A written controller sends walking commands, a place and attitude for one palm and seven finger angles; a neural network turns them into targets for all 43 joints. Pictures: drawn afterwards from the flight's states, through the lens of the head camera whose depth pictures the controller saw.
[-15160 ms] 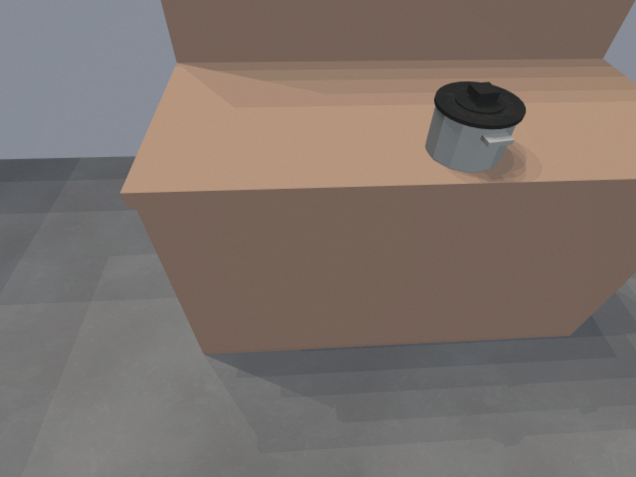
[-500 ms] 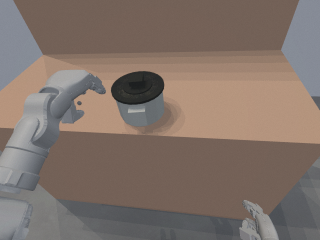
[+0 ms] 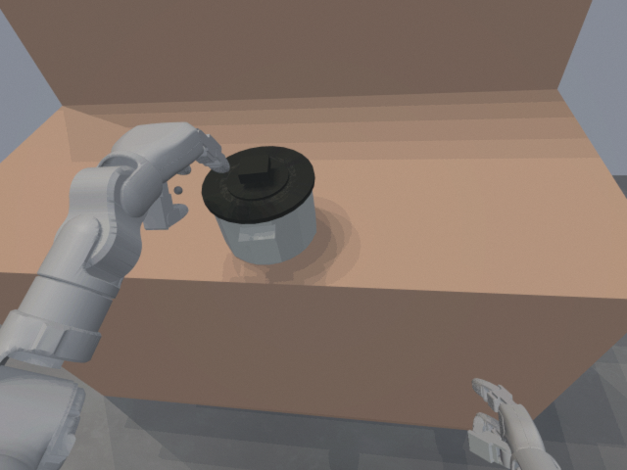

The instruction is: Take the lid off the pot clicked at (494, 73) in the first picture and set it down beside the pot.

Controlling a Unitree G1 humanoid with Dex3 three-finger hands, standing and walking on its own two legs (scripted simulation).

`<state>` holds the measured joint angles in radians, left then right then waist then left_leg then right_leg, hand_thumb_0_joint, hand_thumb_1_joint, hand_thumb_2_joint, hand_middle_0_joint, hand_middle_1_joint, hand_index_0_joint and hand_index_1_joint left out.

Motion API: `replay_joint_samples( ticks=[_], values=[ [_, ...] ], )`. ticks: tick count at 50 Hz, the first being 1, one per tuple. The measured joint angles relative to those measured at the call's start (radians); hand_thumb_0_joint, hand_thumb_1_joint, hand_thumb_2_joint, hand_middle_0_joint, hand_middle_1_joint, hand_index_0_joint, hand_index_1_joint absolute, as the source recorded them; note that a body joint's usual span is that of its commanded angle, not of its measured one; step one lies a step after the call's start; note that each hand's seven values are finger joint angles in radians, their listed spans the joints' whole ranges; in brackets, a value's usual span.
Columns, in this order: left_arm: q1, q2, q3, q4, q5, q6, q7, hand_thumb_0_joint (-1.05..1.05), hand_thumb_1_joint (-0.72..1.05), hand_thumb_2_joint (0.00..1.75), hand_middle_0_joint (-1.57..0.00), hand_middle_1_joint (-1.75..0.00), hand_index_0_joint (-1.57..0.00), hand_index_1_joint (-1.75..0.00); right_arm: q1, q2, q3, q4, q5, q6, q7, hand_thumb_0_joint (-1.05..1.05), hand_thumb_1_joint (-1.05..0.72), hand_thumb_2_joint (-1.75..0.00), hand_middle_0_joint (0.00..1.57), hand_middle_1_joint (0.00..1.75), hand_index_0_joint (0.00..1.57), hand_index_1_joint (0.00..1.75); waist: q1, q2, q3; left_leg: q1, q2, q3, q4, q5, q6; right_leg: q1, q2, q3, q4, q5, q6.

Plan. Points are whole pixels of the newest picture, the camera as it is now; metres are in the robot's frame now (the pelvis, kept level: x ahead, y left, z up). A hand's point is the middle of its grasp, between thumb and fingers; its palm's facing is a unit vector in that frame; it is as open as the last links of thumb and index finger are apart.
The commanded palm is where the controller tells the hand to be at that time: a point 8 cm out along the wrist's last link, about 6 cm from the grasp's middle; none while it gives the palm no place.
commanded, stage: move the open hand above the knob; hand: left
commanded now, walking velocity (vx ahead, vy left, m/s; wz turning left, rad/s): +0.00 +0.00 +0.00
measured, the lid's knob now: (255, 168) +0.50 +0.13 +0.13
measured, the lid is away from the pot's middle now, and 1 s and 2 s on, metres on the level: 0.00 0.00 0.00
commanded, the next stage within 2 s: lower the open fingers around the knob in 1.38 s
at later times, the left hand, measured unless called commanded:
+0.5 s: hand (225, 156) +0.44 +0.14 +0.20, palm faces -0.18 -0.03 -0.98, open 10.0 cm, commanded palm +0.43 +0.15 +0.26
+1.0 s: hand (239, 139) +0.47 +0.13 +0.20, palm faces -0.23 -0.05 -0.97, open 10.0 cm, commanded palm +0.45 +0.15 +0.26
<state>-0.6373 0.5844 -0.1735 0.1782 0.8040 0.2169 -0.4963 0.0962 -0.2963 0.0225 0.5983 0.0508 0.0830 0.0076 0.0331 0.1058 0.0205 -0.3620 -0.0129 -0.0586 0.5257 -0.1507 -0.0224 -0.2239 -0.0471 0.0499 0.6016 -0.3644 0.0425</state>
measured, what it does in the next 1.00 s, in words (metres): stands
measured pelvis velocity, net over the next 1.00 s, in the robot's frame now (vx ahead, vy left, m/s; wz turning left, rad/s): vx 0.02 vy -0.01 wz -0.02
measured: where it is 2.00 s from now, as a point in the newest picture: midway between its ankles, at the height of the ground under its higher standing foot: outside the picture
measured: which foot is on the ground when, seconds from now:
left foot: down 0.00-1.00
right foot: down 0.00-1.00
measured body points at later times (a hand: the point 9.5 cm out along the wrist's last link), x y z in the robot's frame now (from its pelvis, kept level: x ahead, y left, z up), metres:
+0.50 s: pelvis +0.01 +0.00 +0.00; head +0.03 -0.05 +0.45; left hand +0.44 +0.14 +0.25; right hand +0.20 -0.22 -0.12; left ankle +0.08 +0.14 -0.73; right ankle -0.03 -0.15 -0.73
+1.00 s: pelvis +0.02 -0.01 +0.00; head +0.04 -0.06 +0.45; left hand +0.48 +0.13 +0.25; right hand +0.14 -0.26 -0.13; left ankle +0.08 +0.14 -0.73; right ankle -0.03 -0.15 -0.73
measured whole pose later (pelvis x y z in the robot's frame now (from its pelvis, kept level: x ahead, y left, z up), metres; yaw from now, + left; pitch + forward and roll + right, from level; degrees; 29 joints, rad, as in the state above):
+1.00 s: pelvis +0.02 -0.01 +0.00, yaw -1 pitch +2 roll +1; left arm -0.95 0.49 -0.21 0.61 0.87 0.24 -0.47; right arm 0.20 -0.29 0.00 0.63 0.06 0.12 0.02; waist -0.05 0.09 -0.01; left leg -0.38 0.00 -0.04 0.51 -0.17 -0.02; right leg -0.25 -0.04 0.07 0.58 -0.37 0.03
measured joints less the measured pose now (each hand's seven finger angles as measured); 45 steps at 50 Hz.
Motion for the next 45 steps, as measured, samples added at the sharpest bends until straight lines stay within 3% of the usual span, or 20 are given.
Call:
replay_joint_samples(
  ticks=[7, 17, 36, 45],
  values=[
    [-0.047, -0.038, -0.045, -0.008, 0.012, 0.039, 0.017, 0.00, -0.35, 1.62, -0.88, -0.09, -0.88, -0.08, -0.038, 0.020, 0.012, -0.002, 0.001, 0.020, 0.016, 0.01, -0.90, -0.90, 0.20, 0.30, 0.20, 0.29, 0.012, -0.004, -0.010, -0.017, -0.007, -0.004, 0.010, -0.011, 0.002, -0.009, -0.007, -0.006, 0.000, -0.009, 0.001],
    [-0.161, -0.082, -0.113, 0.107, 0.032, 0.075, 0.031, 0.00, -0.36, 1.62, -0.88, -0.09, -0.88, -0.08, -0.038, 0.037, 0.024, 0.013, 0.003, 0.036, 0.018, 0.01, -0.90, -0.90, 0.20, 0.30, 0.20, 0.29, 0.001, -0.004, -0.019, -0.040, -0.011, -0.012, 0.025, -0.022, 0.001, -0.027, -0.009, -0.014, 0.010, -0.020, -0.001],
    [-0.354, -0.133, -0.111, 0.404, 0.056, 0.064, 0.034, 0.00, -0.35, 1.62, -0.88, -0.09, -0.88, -0.08, 0.070, 0.004, -0.011, 0.056, 0.007, 0.039, 0.009, 0.01, -0.91, -0.90, 0.20, 0.30, 0.20, 0.29, -0.066, -0.013, -0.022, -0.033, 0.002, 0.002, -0.001, -0.017, -0.001, -0.035, 0.001, 0.000, -0.001, -0.015, -0.007],
    [-0.345, -0.112, -0.049, 0.461, 0.071, 0.036, 0.039, 0.00, -0.35, 1.62, -0.88, -0.09, -0.88, -0.08, 0.099, 0.002, -0.017, 0.047, 0.009, 0.041, 0.009, 0.01, -0.91, -0.90, 0.20, 0.30, 0.20, 0.29, -0.089, -0.014, -0.029, -0.021, 0.012, 0.019, -0.018, -0.018, 0.004, -0.034, 0.009, 0.018, -0.012, -0.010, -0.010]
  ],
)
